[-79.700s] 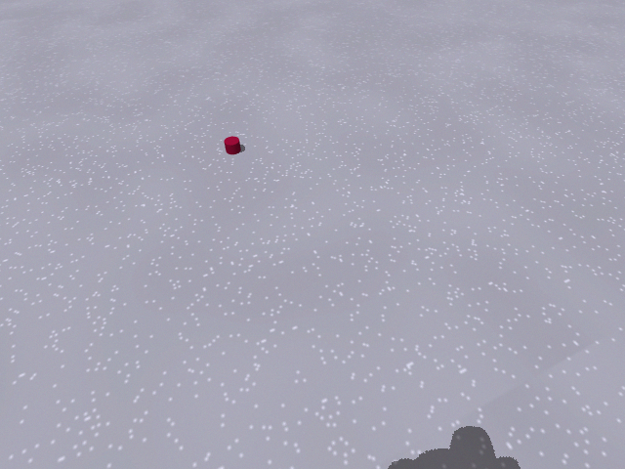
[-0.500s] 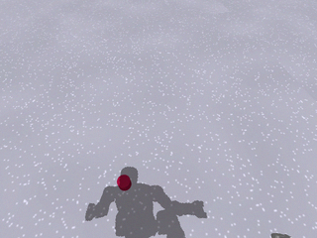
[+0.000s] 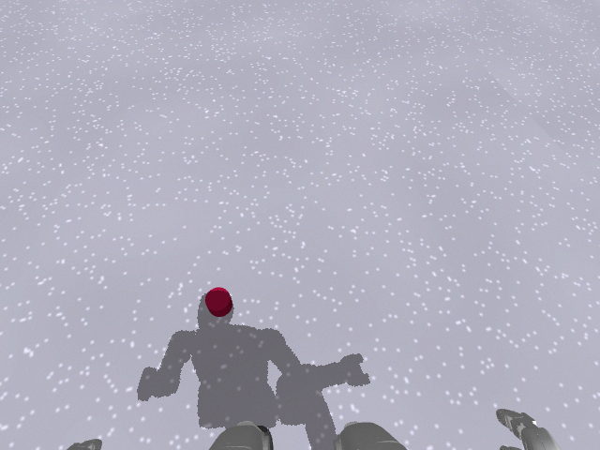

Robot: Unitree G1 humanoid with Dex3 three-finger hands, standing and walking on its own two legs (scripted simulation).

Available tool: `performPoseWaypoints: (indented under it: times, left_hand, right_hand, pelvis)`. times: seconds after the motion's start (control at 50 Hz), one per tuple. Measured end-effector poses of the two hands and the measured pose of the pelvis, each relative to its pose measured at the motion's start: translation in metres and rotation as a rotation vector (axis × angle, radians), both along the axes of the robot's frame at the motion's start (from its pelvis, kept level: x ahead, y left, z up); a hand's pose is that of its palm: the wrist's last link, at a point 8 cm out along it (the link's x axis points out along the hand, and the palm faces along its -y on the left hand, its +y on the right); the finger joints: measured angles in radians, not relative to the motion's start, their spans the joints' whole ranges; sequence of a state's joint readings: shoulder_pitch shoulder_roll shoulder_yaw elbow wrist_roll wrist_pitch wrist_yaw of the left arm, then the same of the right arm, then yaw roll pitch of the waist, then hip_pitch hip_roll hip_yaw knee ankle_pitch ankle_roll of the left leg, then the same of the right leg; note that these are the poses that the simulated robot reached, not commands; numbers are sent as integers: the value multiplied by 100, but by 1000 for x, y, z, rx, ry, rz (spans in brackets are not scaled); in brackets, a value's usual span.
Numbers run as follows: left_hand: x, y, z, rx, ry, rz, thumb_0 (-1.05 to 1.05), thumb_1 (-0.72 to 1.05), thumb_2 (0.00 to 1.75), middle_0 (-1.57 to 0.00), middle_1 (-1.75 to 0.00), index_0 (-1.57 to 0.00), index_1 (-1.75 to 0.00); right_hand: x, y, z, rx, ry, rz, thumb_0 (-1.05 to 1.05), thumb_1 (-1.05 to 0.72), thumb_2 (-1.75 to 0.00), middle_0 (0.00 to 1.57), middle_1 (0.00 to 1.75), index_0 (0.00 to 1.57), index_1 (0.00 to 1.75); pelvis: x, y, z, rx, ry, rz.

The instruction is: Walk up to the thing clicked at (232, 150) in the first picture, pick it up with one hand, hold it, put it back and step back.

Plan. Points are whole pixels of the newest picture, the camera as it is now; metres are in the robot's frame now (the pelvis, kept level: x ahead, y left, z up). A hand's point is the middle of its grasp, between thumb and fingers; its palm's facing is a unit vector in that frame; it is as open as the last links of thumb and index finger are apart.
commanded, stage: step back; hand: left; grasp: from above
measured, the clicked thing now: (219, 302) +0.57 +0.25 -0.73
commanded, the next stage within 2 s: none
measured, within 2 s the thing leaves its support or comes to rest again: neither
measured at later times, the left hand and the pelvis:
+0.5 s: hand out of the picture -0.02 +0.25 -0.14, palm faces +0.07 -0.91 -0.40, open 7.4 cm; pelvis -0.14 -0.02 -0.01, yaw +5 degrees
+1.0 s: hand out of the picture -0.24 +0.21 -0.13, palm faces +0.02 -0.90 -0.43, open 7.4 cm; pelvis -0.29 -0.07 +0.00, yaw +1 degrees
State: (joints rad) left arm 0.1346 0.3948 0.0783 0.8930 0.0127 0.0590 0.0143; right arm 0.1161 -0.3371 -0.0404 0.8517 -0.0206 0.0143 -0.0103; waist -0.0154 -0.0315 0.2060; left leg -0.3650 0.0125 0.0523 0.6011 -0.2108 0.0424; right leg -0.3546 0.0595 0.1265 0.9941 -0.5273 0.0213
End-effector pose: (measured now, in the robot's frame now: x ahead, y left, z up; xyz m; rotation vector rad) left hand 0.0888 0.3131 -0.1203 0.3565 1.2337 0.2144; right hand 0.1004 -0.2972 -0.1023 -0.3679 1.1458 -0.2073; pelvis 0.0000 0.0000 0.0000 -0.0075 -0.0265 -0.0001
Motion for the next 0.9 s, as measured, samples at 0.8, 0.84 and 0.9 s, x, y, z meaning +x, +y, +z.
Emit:
performPoseWaypoints:
  times: [0.8,0.84,0.9]
  left_hand:
    - [-251,-34,8,25,-34,47,1,91,90,-20,-30,-21,-30]
    - [-270,-42,6,39,-24,36,1,91,90,-20,-30,-21,-30]
    - [-302,-57,12,41,-9,37,1,91,90,-20,-30,-21,-30]
  right_hand:
    - [-186,-42,5,-6,-92,90,0,-90,-89,21,30,21,30]
    - [-196,-53,-4,4,-111,82,0,-90,-89,21,30,21,30]
    - [-218,-66,-13,17,-98,51,0,-91,-89,21,30,20,30]
  pelvis:
    - [-227,-44,-5,4,-5,9]
    - [-242,-52,-12,8,-6,-2]
    - [-265,-61,-12,-15,-22,16]
